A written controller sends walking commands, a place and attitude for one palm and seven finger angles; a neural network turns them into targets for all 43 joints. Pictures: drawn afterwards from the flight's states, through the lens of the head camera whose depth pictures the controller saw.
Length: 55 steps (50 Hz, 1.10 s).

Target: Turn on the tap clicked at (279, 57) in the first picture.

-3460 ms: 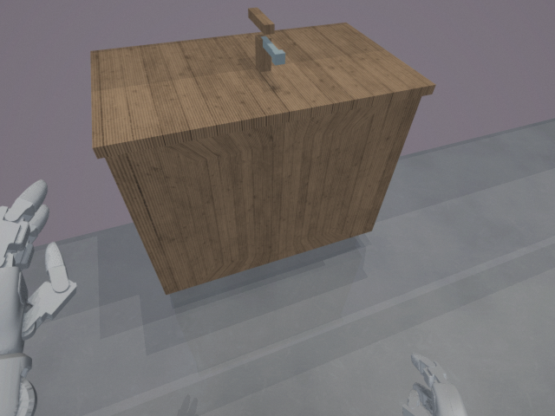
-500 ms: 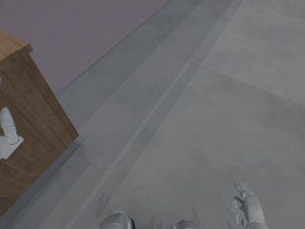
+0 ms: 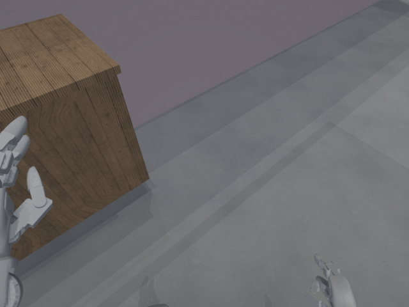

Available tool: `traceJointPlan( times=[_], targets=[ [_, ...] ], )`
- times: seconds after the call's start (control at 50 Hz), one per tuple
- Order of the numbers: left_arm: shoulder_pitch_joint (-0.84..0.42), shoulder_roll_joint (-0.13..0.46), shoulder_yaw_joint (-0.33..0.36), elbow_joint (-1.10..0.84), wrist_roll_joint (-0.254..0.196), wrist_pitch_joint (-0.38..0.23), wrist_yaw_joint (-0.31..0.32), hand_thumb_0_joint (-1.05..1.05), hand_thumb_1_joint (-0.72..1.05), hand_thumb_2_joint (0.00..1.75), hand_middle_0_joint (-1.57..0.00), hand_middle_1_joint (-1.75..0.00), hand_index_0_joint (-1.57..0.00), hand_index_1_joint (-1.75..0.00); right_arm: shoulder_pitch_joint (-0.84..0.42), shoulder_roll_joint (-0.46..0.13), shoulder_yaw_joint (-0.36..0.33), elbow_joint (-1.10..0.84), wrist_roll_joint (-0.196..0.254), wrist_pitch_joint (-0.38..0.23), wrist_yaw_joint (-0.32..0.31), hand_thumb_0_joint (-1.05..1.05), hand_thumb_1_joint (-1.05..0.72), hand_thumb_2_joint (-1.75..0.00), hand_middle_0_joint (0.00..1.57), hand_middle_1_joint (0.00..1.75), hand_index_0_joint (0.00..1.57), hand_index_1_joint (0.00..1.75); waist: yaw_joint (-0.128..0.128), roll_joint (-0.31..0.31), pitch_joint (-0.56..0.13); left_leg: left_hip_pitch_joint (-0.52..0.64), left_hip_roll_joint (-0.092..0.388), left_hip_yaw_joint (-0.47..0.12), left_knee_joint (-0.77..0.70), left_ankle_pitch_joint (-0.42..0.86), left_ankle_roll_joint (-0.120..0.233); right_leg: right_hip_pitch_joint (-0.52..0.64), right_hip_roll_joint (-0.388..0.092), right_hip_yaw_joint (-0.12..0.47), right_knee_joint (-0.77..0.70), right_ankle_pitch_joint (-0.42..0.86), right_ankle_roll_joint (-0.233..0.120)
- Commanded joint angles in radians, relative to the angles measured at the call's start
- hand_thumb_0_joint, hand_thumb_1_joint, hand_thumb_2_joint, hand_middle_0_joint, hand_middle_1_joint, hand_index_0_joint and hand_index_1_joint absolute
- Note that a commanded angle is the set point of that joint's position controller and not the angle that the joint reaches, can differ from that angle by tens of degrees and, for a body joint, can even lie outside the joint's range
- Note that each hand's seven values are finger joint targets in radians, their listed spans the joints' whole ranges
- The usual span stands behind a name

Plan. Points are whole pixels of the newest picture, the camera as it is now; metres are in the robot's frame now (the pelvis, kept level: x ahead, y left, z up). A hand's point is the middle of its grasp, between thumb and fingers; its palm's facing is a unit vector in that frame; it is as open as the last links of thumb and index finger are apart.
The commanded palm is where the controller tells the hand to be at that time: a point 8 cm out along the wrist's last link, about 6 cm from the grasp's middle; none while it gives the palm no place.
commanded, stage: turn to face it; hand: left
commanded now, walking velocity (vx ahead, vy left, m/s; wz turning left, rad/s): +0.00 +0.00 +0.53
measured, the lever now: out of the picture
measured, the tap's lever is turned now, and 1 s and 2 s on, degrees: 0 0 0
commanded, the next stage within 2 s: take the last steps up to it in 0.48 s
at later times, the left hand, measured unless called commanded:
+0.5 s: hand out of the picture +0.08 +0.23 +0.17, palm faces +0.62 -0.68 -0.39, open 7.4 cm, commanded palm +0.02 +0.26 +0.18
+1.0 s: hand out of the picture -0.01 +0.26 +0.18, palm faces +0.71 -0.59 -0.39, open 7.4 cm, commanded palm -0.07 +0.28 +0.18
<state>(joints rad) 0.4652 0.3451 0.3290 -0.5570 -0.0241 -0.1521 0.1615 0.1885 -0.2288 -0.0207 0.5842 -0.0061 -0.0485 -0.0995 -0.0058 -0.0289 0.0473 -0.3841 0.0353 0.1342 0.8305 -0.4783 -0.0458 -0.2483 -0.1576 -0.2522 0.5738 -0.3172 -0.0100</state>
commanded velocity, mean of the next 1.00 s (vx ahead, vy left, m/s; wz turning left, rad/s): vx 0.13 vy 0.06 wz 0.26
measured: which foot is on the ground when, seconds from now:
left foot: up 0.00-0.06, down 0.08-0.42, up 0.44-0.76, down 0.78-1.00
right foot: down 0.00-0.08, up 0.10-0.38, down 0.40-0.78, up 0.80-1.00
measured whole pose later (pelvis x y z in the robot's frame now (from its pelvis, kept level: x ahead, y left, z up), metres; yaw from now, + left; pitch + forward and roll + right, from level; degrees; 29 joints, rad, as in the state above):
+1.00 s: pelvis -0.11 -0.04 +0.00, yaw +22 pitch -1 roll -1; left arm 0.46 0.34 0.34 -0.45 -0.01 -0.23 0.15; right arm 0.28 -0.16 0.01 0.67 0.00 -0.13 -0.05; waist 0.01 0.03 -0.02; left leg -0.19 0.03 0.04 0.52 -0.32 0.01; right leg -0.41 -0.06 -0.14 0.83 -0.42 0.05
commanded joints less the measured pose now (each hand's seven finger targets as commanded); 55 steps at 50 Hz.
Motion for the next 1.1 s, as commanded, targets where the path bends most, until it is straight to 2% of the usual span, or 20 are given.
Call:
traceJointPlan(
  times=[0.0,0.02,0.06,0.08,0.12,0.18,0.34,0.36,0.4,0.42,0.52,0.64,0.72,0.76,0.78,0.88,0.98,1.02,1.04,1.08],
  targets=[
    [0.013,0.197,0.174,-0.243,-0.013,-0.070,0.046,0.00,0.90,0.90,-0.20,-0.30,-0.20,-0.30,-0.049,-0.035,-0.016,-0.187,-0.004,-0.026,0.004,0.00,-0.90,-0.90,0.20,0.30,0.20,0.30,0.012,-0.101,-0.239,0.068,-0.043,0.046,-0.319,0.150,0.009,0.211,-0.194,0.131,0.024,0.767,-0.047],
    [0.007,0.189,0.159,-0.256,-0.021,-0.069,0.046,0.00,0.90,0.90,-0.20,-0.30,-0.20,-0.30,-0.025,-0.044,-0.028,-0.186,0.004,-0.019,0.004,0.00,-0.90,-0.90,0.20,0.30,0.20,0.30,-0.020,-0.052,-0.268,0.188,-0.028,0.026,-0.416,0.295,0.019,0.161,-0.175,0.099,0.156,0.701,-0.006],
    [-0.022,0.210,0.154,-0.310,-0.041,-0.104,0.034,0.00,0.90,0.90,-0.20,-0.30,-0.20,-0.30,-0.041,-0.107,-0.047,-0.204,0.011,-0.044,0.017,0.00,-0.90,-0.90,0.20,0.30,0.20,0.30,0.001,0.366,-0.236,0.414,0.366,-0.482,-0.448,1.146,0.231,-0.283,0.057,0.112,0.510,-0.246,0.105],
    [0.035,0.217,0.177,-0.211,-0.014,-0.109,0.017,0.00,0.90,0.90,-0.20,-0.30,-0.20,-0.30,-0.007,-0.086,-0.036,-0.171,0.005,-0.056,0.032,0.00,-0.90,-0.90,0.20,0.30,0.20,0.30,-0.003,0.346,-0.185,0.409,0.398,-0.554,-0.430,1.231,0.286,-0.386,0.064,0.198,0.589,-0.362,0.091],
    [-0.006,0.233,0.175,-0.273,0.007,-0.122,-0.001,0.00,0.90,0.90,-0.20,-0.30,-0.20,-0.30,-0.033,-0.099,-0.054,-0.153,0.017,-0.077,0.054,0.00,-0.90,-0.90,0.20,0.30,0.20,0.30,-0.002,0.219,-0.181,0.358,0.327,-0.455,-0.390,1.015,0.262,-0.388,0.058,0.231,0.530,-0.264,0.093],
    [0.047,0.176,0.142,-0.281,-0.020,-0.101,-0.003,0.00,0.90,0.90,-0.20,-0.30,-0.20,-0.30,-0.031,-0.100,-0.046,-0.145,0.023,-0.092,0.066,0.00,-0.90,-0.90,0.20,0.30,0.20,0.30,-0.001,0.290,-0.160,0.196,0.212,-0.278,-0.431,0.811,0.192,-0.200,0.106,0.172,0.367,-0.113,0.100],
    [-0.067,0.153,0.114,-0.145,-0.028,-0.062,-0.005,0.00,0.90,0.90,-0.20,-0.30,-0.20,-0.30,-0.055,-0.087,-0.018,-0.120,0.019,-0.104,0.045,0.00,-0.90,-0.90,0.20,0.30,0.20,0.30,0.021,0.210,-0.117,0.023,0.189,-0.313,-0.412,0.349,0.163,0.086,0.160,0.156,-0.051,-0.033,0.095],
    [-0.098,0.156,0.110,-0.128,-0.018,-0.061,-0.004,0.00,0.90,0.90,-0.20,-0.30,-0.20,-0.30,-0.054,-0.082,-0.015,-0.117,0.021,-0.101,0.045,0.00,-0.90,-0.90,0.20,0.30,0.20,0.30,0.024,0.162,-0.114,0.000,0.150,-0.275,-0.348,0.267,0.131,0.130,0.124,0.179,-0.171,0.043,0.080],
    [-0.169,0.245,0.142,-0.121,-0.007,-0.047,0.014,0.00,0.90,0.90,-0.20,-0.30,-0.20,-0.30,-0.070,-0.048,-0.006,-0.132,0.017,-0.094,0.040,0.00,-0.90,-0.90,0.20,0.30,0.20,0.30,0.012,-0.237,-0.105,-0.139,-0.053,-0.117,0.079,-0.063,0.023,0.084,-0.247,0.599,-0.333,0.160,-0.083],
    [-0.186,0.197,0.105,-0.112,-0.030,-0.036,0.013,0.00,0.90,0.90,-0.20,-0.30,-0.20,-0.30,-0.064,-0.081,-0.028,-0.120,0.016,-0.096,0.042,0.00,-0.90,-0.90,0.20,0.30,0.20,0.30,0.022,-0.244,-0.124,-0.117,-0.052,-0.176,0.284,-0.059,0.013,-0.007,-0.290,0.645,-0.371,0.045,-0.115],
    [-0.130,0.198,0.113,-0.138,-0.014,-0.076,0.010,0.00,0.90,0.90,-0.20,-0.30,-0.20,-0.30,-0.126,-0.052,-0.003,-0.108,0.008,-0.067,0.015,0.00,-0.90,-0.90,0.20,0.30,0.20,0.30,0.005,-0.101,-0.071,-0.084,0.009,-0.137,0.300,0.079,-0.009,-0.042,-0.167,0.280,-0.302,0.178,-0.096],
    [-0.042,0.202,0.150,-0.163,-0.007,-0.099,0.036,0.00,0.90,0.90,-0.20,-0.30,-0.20,-0.30,-0.083,-0.068,-0.018,-0.138,-0.013,-0.074,0.017,0.00,-0.90,-0.90,0.20,0.30,0.20,0.30,0.045,-0.111,-0.157,0.009,-0.003,-0.044,-0.103,0.005,0.038,0.080,-0.203,0.371,-0.314,0.033,-0.120],
    [-0.056,0.165,0.121,-0.161,-0.015,-0.109,0.041,0.00,0.90,0.90,-0.20,-0.30,-0.20,-0.30,-0.017,-0.078,-0.030,-0.134,-0.003,-0.081,0.020,0.00,-0.90,-0.90,0.20,0.30,0.20,0.30,-0.007,-0.023,-0.187,0.225,-0.021,-0.020,-0.454,0.064,0.076,0.010,-0.121,0.291,-0.116,-0.108,-0.045],
    [-0.120,0.155,0.108,-0.206,-0.012,-0.143,0.038,0.00,0.90,0.90,-0.20,-0.30,-0.20,-0.30,-0.027,-0.118,-0.038,-0.147,0.001,-0.099,0.024,0.00,-0.90,-0.90,0.20,0.30,0.20,0.30,-0.005,0.379,-0.109,0.353,0.290,-0.444,-0.578,0.252,0.225,-0.327,0.099,0.106,0.315,-0.225,0.052],
    [-0.106,0.193,0.123,-0.142,0.011,-0.154,0.027,0.00,0.90,0.90,-0.20,-0.30,-0.20,-0.30,-0.015,-0.101,-0.036,-0.109,0.001,-0.107,0.029,0.00,-0.90,-0.90,0.20,0.30,0.20,0.30,-0.009,0.362,-0.081,0.263,0.375,-0.570,-0.615,0.186,0.294,-0.403,0.085,0.173,0.513,-0.265,0.044],
    [-0.121,0.133,0.066,-0.135,0.019,-0.155,-0.003,0.00,0.90,0.90,-0.20,-0.30,-0.20,-0.30,-0.039,-0.100,-0.044,-0.073,0.019,-0.133,0.044,0.00,-0.90,-0.90,0.20,0.30,0.20,0.30,0.004,0.256,-0.001,0.089,0.195,-0.261,-0.566,0.184,0.233,-0.264,0.080,0.131,0.409,-0.098,0.060],
    [-0.146,0.166,0.094,-0.082,0.017,-0.132,0.000,0.00,0.90,0.90,-0.20,-0.30,-0.20,-0.30,-0.053,-0.093,-0.024,-0.054,0.002,-0.131,0.031,0.00,-0.90,-0.90,0.20,0.30,0.20,0.30,0.022,0.209,-0.068,0.066,0.173,-0.226,-0.458,0.116,0.188,0.031,0.136,0.065,-0.010,-0.067,0.059],
    [-0.145,0.169,0.088,-0.034,0.030,-0.118,0.001,0.00,0.90,0.90,-0.20,-0.30,-0.20,-0.30,-0.051,-0.076,-0.023,-0.050,0.003,-0.115,0.030,0.00,-0.90,-0.90,0.20,0.30,0.20,0.30,0.021,0.025,-0.113,-0.099,0.084,-0.130,-0.158,0.046,0.137,0.244,0.013,0.246,-0.191,-0.079,-0.009],
    [-0.168,0.226,0.129,-0.036,0.026,-0.120,0.004,0.00,0.90,0.90,-0.20,-0.30,-0.20,-0.30,-0.069,-0.056,-0.024,-0.068,0.007,-0.108,0.036,0.00,-0.90,-0.90,0.20,0.30,0.20,0.30,0.022,-0.269,-0.118,-0.317,-0.031,-0.054,0.160,-0.058,0.080,0.328,-0.239,0.688,-0.312,-0.139,-0.126],
    [-0.188,0.236,0.158,-0.029,0.001,-0.139,-0.003,0.00,0.90,0.90,-0.20,-0.30,-0.20,-0.30,-0.074,-0.087,-0.043,-0.052,-0.004,-0.109,0.048,0.00,-0.90,-0.90,0.20,0.30,0.20,0.30,0.015,-0.213,-0.074,-0.324,0.009,-0.200,0.432,0.043,0.034,0.145,-0.324,0.815,-0.406,-0.344,-0.171]
  ],
)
